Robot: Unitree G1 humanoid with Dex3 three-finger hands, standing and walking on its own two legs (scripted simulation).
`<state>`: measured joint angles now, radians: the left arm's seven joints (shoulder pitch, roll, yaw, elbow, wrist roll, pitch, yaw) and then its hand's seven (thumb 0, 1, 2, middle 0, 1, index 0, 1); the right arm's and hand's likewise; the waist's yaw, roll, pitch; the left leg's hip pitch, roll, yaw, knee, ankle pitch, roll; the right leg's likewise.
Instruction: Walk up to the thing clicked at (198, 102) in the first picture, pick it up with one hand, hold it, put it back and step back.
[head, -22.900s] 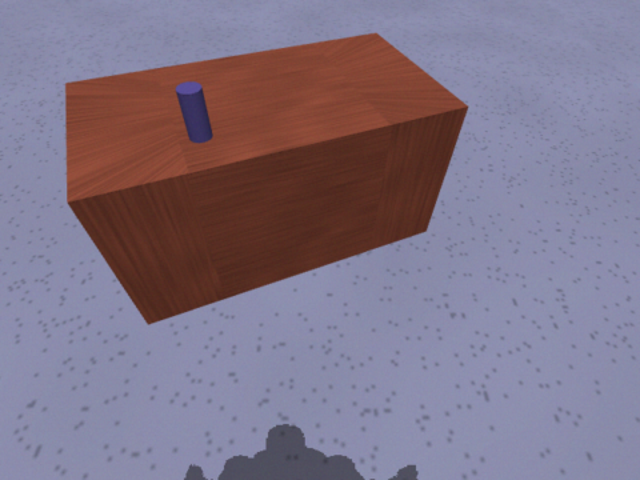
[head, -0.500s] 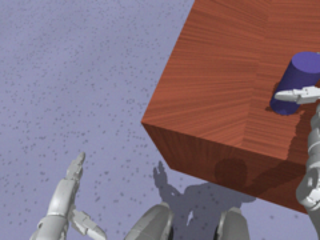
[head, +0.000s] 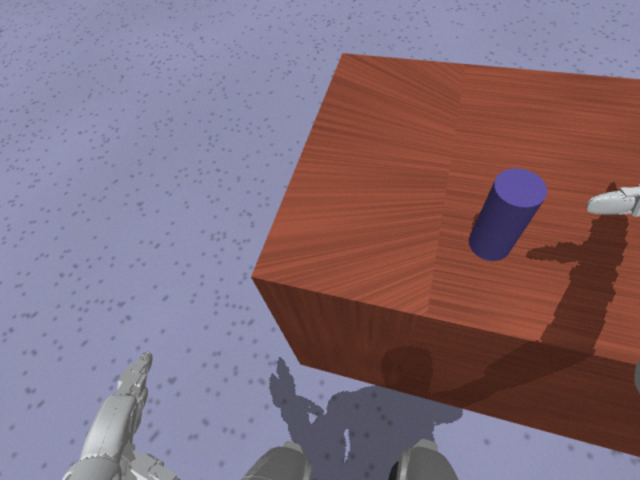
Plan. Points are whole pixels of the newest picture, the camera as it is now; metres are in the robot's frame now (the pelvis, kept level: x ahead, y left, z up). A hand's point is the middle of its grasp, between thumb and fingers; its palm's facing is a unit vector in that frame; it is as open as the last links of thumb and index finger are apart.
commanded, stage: sink last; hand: right
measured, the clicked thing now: (503, 218) +0.50 -0.18 -0.04
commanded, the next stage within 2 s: home in 1.06 s
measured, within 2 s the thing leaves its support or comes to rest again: neither
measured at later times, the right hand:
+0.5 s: hand (635, 368) +0.28 -0.26 +0.04, palm faces +0.30 +0.89 -0.33, open 17.2 cm
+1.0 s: hand out of the picture +0.15 -0.23 +0.04, palm faces +0.38 +0.84 -0.39, open 17.4 cm
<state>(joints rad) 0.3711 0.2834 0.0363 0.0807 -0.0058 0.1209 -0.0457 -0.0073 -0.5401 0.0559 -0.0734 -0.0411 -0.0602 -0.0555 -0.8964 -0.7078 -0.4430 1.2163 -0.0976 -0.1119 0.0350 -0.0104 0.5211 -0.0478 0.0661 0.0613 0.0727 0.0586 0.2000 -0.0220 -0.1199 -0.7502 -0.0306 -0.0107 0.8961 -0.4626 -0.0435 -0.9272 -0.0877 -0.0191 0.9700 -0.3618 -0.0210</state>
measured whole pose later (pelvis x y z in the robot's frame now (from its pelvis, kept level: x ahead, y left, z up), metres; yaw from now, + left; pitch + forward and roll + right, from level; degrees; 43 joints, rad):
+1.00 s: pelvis +0.00 +0.04 +0.03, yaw -4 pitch +2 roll -1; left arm 0.37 0.26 0.12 0.32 -0.03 0.00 0.13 -0.01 -0.52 0.06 -0.06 -0.05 -0.06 -0.06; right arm 0.46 -0.28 -0.21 0.09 0.06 -0.07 -0.08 -0.01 0.53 -0.05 0.05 0.06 0.06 0.06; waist -0.04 -0.04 -0.04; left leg -0.35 0.01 0.02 0.74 -0.43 0.00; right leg -0.48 -0.04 -0.01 0.69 -0.25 0.03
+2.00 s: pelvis +0.00 +0.03 +0.04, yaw -3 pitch +2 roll +0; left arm 0.23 0.20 -0.03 0.57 -0.02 -0.01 0.09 0.01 0.86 0.87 -0.20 -0.29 -0.20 -0.30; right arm 0.31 -0.18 0.00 0.40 0.03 -0.05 -0.10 -0.01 0.53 -0.05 0.05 0.05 0.06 0.05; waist 0.01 -0.03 0.00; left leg -0.31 0.00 0.00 0.67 -0.40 0.00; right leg -0.44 -0.05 -0.03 0.64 -0.24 0.02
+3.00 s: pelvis -0.01 +0.01 +0.06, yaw -3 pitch -4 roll +0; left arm 0.13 0.35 0.00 1.15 0.02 0.00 -0.01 0.01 0.90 0.90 -0.21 -0.30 -0.20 -0.31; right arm 0.21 -0.35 0.01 1.09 -0.02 0.00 -0.01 0.00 0.54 -0.05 0.05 0.05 0.06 0.05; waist 0.01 -0.01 0.04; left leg -0.08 0.03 -0.02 0.38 -0.25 -0.04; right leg -0.21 -0.02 -0.05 0.39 -0.12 -0.01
